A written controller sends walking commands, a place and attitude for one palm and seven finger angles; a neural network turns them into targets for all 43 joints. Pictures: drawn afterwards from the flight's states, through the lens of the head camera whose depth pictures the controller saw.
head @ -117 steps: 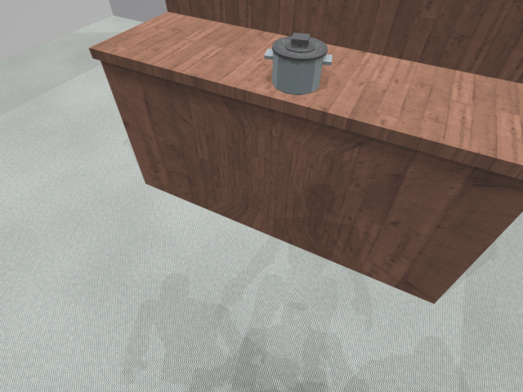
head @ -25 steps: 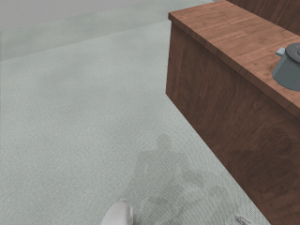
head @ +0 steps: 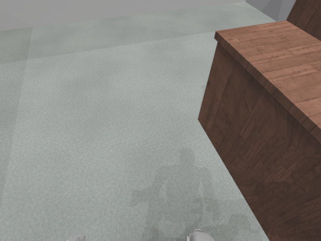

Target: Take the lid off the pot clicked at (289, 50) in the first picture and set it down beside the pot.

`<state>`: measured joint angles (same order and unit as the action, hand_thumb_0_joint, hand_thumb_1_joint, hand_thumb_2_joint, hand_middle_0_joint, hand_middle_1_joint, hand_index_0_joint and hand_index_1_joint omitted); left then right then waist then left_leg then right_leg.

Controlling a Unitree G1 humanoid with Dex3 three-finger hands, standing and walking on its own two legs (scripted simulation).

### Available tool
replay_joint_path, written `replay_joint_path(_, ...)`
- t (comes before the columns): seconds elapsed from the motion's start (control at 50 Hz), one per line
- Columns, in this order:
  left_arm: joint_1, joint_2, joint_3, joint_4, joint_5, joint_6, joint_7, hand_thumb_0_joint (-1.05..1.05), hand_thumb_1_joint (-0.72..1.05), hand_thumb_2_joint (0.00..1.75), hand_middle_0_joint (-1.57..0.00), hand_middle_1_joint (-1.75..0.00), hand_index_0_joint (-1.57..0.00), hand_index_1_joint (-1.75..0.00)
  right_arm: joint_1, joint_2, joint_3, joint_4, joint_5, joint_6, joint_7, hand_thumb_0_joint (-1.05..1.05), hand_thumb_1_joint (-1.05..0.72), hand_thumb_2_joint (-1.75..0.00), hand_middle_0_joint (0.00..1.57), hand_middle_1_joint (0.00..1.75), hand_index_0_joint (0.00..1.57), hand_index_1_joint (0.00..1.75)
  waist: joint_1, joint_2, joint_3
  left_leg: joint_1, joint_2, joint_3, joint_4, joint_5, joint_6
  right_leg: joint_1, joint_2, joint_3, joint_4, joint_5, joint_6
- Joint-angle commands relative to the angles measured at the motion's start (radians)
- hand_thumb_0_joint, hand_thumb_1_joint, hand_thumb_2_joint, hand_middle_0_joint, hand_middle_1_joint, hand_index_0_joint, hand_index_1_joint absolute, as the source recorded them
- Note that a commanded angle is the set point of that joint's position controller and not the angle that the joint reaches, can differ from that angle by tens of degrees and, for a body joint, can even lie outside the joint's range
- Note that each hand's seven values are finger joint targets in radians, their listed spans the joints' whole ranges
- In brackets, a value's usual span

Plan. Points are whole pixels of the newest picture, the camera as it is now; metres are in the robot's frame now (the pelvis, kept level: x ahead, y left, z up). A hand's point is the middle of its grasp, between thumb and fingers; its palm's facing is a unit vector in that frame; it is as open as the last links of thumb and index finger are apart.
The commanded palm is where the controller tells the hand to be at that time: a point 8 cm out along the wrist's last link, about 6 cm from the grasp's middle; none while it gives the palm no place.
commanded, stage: turn to face it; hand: left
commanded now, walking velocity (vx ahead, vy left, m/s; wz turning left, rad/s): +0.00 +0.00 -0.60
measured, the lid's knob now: out of the picture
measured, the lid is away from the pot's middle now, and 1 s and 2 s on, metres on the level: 0.00 0.00 0.00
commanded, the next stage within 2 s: take the last steps up to it in 1.86 s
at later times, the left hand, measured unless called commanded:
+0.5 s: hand (100, 228) +0.18 +0.19 -0.17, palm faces -0.19 -0.96 -0.22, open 7.4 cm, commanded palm none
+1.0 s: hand (135, 200) +0.26 +0.09 -0.15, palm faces -0.52 -0.82 -0.26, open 7.4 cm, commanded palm none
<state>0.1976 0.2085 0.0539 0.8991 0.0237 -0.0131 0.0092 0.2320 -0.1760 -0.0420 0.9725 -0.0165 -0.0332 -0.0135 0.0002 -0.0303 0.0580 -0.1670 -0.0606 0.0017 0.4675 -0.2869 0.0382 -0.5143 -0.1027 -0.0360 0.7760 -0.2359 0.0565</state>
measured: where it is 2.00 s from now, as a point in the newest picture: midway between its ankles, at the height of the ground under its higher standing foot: outside the picture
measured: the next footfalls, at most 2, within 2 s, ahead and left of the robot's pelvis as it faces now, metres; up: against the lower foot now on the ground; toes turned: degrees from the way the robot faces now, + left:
right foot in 0.06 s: +0.14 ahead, -0.13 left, +0.00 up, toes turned -7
left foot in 0.46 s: +0.14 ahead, +0.12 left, +0.00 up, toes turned -13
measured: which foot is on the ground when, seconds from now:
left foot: down 0.00-0.06, up 0.08-0.44, down 0.46-0.80, up 0.82-1.00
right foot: up 0.00-0.04, down 0.06-0.46, up 0.48-0.78, down 0.80-1.00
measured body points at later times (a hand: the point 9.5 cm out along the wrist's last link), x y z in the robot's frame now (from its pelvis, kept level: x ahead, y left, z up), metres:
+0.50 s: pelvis +0.07 +0.01 -0.01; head +0.10 +0.01 +0.44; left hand +0.19 +0.24 -0.16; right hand +0.07 -0.25 -0.14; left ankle +0.10 +0.13 -0.74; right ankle +0.10 -0.12 -0.72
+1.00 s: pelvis +0.06 -0.02 +0.00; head +0.09 -0.05 +0.45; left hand +0.29 +0.14 -0.13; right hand -0.02 -0.29 -0.15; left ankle +0.14 +0.11 -0.68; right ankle +0.03 -0.12 -0.74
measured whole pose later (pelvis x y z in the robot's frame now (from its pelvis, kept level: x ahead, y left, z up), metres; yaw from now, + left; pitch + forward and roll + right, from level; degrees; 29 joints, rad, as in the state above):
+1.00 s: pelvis +0.06 -0.02 +0.00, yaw -34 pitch +0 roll +1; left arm 0.18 0.21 0.06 0.87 0.02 0.04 0.00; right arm 0.17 -0.26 -0.07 0.91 -0.01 0.05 -0.02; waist 0.00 0.01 0.09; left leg -0.46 0.09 0.05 1.00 -0.43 -0.08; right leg -0.30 0.02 0.01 0.54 -0.24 -0.04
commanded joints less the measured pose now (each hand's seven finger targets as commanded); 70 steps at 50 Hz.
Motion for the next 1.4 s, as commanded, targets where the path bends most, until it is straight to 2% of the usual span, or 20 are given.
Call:
replay_joint_path(0.0,0.161,0.056,0.008,0.020,0.002,-0.016,-0.005,0.00,0.90,0.90,-0.20,-0.30,-0.20,-0.30,0.044,-0.124,-0.028,-0.020,0.001,-0.012,-0.017,0.00,-0.90,-0.90,0.20,0.30,0.20,0.30,0.041,0.082,-0.045,-0.095,0.227,-0.038,0.030,0.356,0.061,0.352,0.052,-0.022,-0.250,0.136,-0.027)
replay_joint_path(0.04,0.229,0.196,0.035,0.032,0.012,-0.035,0.003,0.00,0.90,0.90,-0.20,-0.30,-0.20,-0.30,0.101,-0.056,-0.019,-0.031,0.012,-0.008,-0.009,0.00,-0.90,-0.90,0.20,0.30,0.20,0.30,0.047,-0.227,-0.084,-0.328,0.057,0.083,0.401,-0.173,-0.042,0.527,-0.240,0.414,-0.378,0.468,-0.171)
replay_joint_path(0.08,0.202,0.196,0.038,0.022,-0.008,-0.020,0.010,0.00,0.90,0.90,-0.20,-0.30,-0.20,-0.30,0.054,-0.092,-0.022,-0.035,0.005,0.016,-0.021,0.00,-0.90,-0.90,0.20,0.30,0.20,0.30,0.054,-0.241,-0.116,-0.319,0.089,-0.016,0.608,-0.336,-0.051,0.395,-0.271,0.512,-0.498,0.351,-0.284)
replay_joint_path(0.18,0.037,0.138,0.049,-0.028,-0.005,0.005,0.014,0.00,0.90,0.90,-0.20,-0.30,-0.20,-0.30,0.039,-0.085,-0.026,-0.023,-0.001,0.040,-0.014,0.00,-0.90,-0.90,0.20,0.30,0.20,0.30,0.000,-0.070,-0.110,-0.269,0.128,0.010,0.548,-0.136,-0.085,0.282,-0.128,0.295,-0.489,0.240,-0.240)
replay_joint_path(0.38,0.010,0.173,0.074,-0.055,-0.008,0.040,0.000,0.00,0.90,0.90,-0.20,-0.30,-0.20,-0.30,0.084,-0.079,-0.032,-0.067,0.013,0.022,-0.027,0.00,-0.90,-0.90,0.20,0.30,0.20,0.30,-0.014,-0.112,-0.130,-0.036,0.065,0.032,0.045,-0.023,-0.077,0.203,-0.044,0.405,-0.414,0.112,-0.190)
replay_joint_path(0.4,-0.002,0.156,0.069,-0.065,-0.013,0.044,-0.003,0.00,0.90,0.90,-0.20,-0.30,-0.20,-0.30,0.116,-0.103,-0.036,-0.065,0.012,0.018,-0.032,0.00,-0.90,-0.90,0.20,0.30,0.20,0.30,-0.033,-0.093,-0.129,0.077,0.098,0.016,-0.049,0.005,-0.065,0.110,-0.002,0.374,-0.371,0.034,-0.150)
replay_joint_path(0.44,-0.012,0.080,0.052,-0.109,-0.016,0.044,-0.020,0.00,0.90,0.90,-0.20,-0.30,-0.20,-0.30,0.093,-0.240,-0.059,-0.113,-0.001,0.018,-0.035,0.00,-0.90,-0.90,0.20,0.30,0.20,0.30,-0.037,0.335,-0.057,0.101,0.476,-0.377,-0.282,-0.051,0.079,-0.142,0.187,0.105,0.030,-0.284,-0.040)
replay_joint_path(0.46,-0.026,0.127,0.063,-0.108,-0.003,0.043,-0.025,0.00,0.90,0.90,-0.20,-0.30,-0.20,-0.30,0.040,-0.235,-0.053,-0.135,-0.007,0.020,-0.029,0.00,-0.90,-0.90,0.20,0.30,0.20,0.30,-0.031,0.250,-0.026,-0.022,0.528,-0.379,-0.284,-0.036,0.142,-0.105,0.116,0.093,0.206,-0.289,-0.025)
replay_joint_path(0.54,0.011,0.103,0.059,-0.064,-0.005,0.062,-0.043,0.00,0.90,0.90,-0.20,-0.30,-0.20,-0.30,-0.062,-0.170,-0.035,-0.146,-0.005,0.012,-0.034,0.00,-0.90,-0.90,0.20,0.30,0.20,0.30,0.025,0.176,-0.024,0.001,0.359,-0.024,-0.165,0.364,0.094,-0.086,0.071,0.047,0.336,-0.164,0.007)
replay_joint_path(0.64,-0.065,0.080,0.037,-0.096,-0.007,0.058,-0.045,0.00,0.90,0.90,-0.20,-0.30,-0.20,-0.30,0.037,-0.211,-0.056,-0.105,-0.008,0.017,-0.022,0.00,-0.90,-0.90,0.20,0.30,0.20,0.30,-0.038,0.204,-0.044,0.073,0.387,0.056,-0.084,0.549,0.092,0.046,0.071,-0.043,0.057,-0.184,-0.005)
replay_joint_path(0.74,0.016,0.114,0.043,-0.079,-0.004,0.032,-0.044,0.00,0.90,0.90,-0.20,-0.30,-0.20,-0.30,0.031,-0.234,-0.070,-0.107,-0.002,0.026,-0.011,0.00,-0.90,-0.90,0.20,0.30,0.20,0.30,0.005,0.172,-0.093,0.017,0.360,0.142,0.143,0.512,0.002,0.307,0.103,-0.088,-0.290,0.027,-0.042)
replay_joint_path(0.76,0.099,0.194,0.063,-0.057,0.001,0.017,-0.034,0.00,0.90,0.90,-0.20,-0.30,-0.20,-0.30,0.039,-0.196,-0.065,-0.124,0.006,0.026,-0.006,0.00,-0.90,-0.90,0.20,0.30,0.20,0.30,0.043,0.005,-0.152,-0.171,0.315,0.196,0.344,0.307,-0.060,0.540,-0.027,0.074,-0.356,0.281,-0.096)
replay_joint_path(0.78,0.187,0.314,0.092,-0.038,0.000,0.011,-0.015,0.00,0.90,0.90,-0.20,-0.30,-0.20,-0.30,-0.034,-0.115,-0.039,-0.180,0.009,0.028,-0.001,0.00,-0.90,-0.90,0.20,0.30,0.20,0.30,0.091,-0.288,-0.170,-0.444,0.161,0.190,0.603,-0.328,-0.115,0.635,-0.303,0.443,-0.388,0.686,-0.230)
replay_joint_path(0.82,0.144,0.266,0.088,-0.045,-0.011,0.026,0.006,0.00,0.90,0.90,-0.20,-0.30,-0.20,-0.30,-0.114,-0.143,-0.042,-0.187,0.012,0.045,-0.023,0.00,-0.90,-0.90,0.20,0.30,0.20,0.30,0.084,-0.213,-0.136,-0.473,0.182,-0.017,0.734,-0.312,-0.101,0.497,-0.253,0.420,-0.407,0.513,-0.299)
replay_joint_path(0.88,-0.016,0.202,0.067,-0.103,-0.002,0.031,0.006,0.00,0.90,0.90,-0.20,-0.30,-0.20,-0.30,-0.070,-0.139,-0.042,-0.148,0.002,0.054,-0.012,0.00,-0.90,-0.90,0.20,0.30,0.20,0.30,0.012,-0.105,-0.083,-0.365,0.180,0.010,0.643,-0.161,-0.118,0.320,-0.146,0.283,-0.423,0.334,-0.252)
replay_joint_path(1.1,-0.051,0.209,0.073,-0.110,-0.012,0.049,-0.010,0.00,0.90,0.90,-0.20,-0.30,-0.20,-0.30,0.061,-0.133,-0.035,-0.134,0.014,0.025,-0.026,0.00,-0.90,-0.90,0.20,0.30,0.20,0.30,-0.034,-0.088,-0.135,-0.016,0.092,0.039,0.002,0.017,-0.093,0.209,-0.046,0.384,-0.319,0.245,-0.179)
replay_joint_path(1.14,-0.035,0.112,0.052,-0.141,-0.022,0.058,-0.028,0.00,0.90,0.90,-0.20,-0.30,-0.20,-0.30,0.072,-0.280,-0.057,-0.162,-0.002,0.021,-0.029,0.00,-0.90,-0.90,0.20,0.30,0.20,0.30,-0.040,0.347,-0.094,0.108,0.456,-0.360,-0.242,0.018,0.046,-0.080,0.183,0.137,0.019,-0.245,-0.052)
replay_joint_path(1.16,-0.043,0.143,0.060,-0.147,-0.009,0.056,-0.033,0.00,0.90,0.90,-0.20,-0.30,-0.20,-0.30,0.051,-0.297,-0.053,-0.185,-0.007,0.026,-0.027,0.00,-0.90,-0.90,0.20,0.30,0.20,0.30,-0.041,0.291,-0.060,-0.017,0.557,-0.429,-0.280,-0.059,0.128,-0.075,0.134,0.101,0.231,-0.332,-0.034)
replay_joint_path(1.24,-0.017,0.133,0.065,-0.084,-0.004,0.066,-0.057,0.00,0.90,0.90,-0.20,-0.30,-0.20,-0.30,-0.078,-0.198,-0.025,-0.195,-0.007,0.022,-0.034,0.00,-0.90,-0.90,0.20,0.30,0.20,0.30,0.020,0.220,-0.028,-0.056,0.359,-0.070,-0.199,0.133,0.073,-0.052,0.079,0.064,0.378,-0.169,-0.006)
replay_joint_path(1.38,-0.090,0.083,0.037,-0.104,-0.015,0.058,-0.055,0.00,0.90,0.90,-0.20,-0.30,-0.20,-0.30,0.041,-0.251,-0.058,-0.125,-0.010,0.030,-0.018,0.00,-0.90,-0.90,0.20,0.30,0.20,0.30,-0.043,0.240,-0.084,0.043,0.412,0.046,-0.078,0.414,0.088,0.126,0.084,-0.045,-0.012,-0.230,-0.021)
